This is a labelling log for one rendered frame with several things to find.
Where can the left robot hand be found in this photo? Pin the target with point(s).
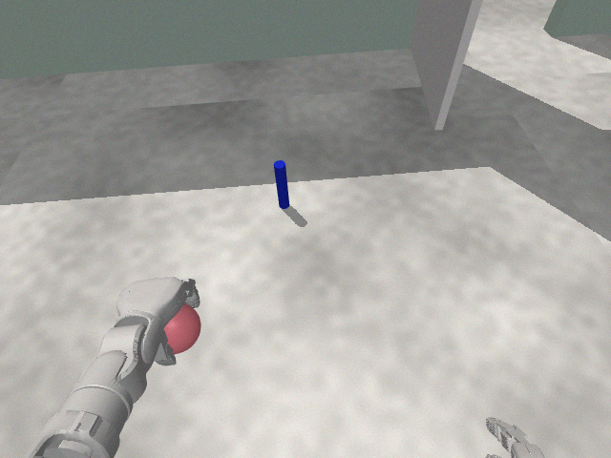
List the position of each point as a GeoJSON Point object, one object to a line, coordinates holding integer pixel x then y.
{"type": "Point", "coordinates": [163, 298]}

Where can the left robot arm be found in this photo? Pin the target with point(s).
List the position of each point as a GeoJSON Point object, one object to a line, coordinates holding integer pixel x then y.
{"type": "Point", "coordinates": [89, 423]}

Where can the right robot hand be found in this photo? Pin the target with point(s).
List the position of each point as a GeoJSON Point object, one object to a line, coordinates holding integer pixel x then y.
{"type": "Point", "coordinates": [513, 439]}

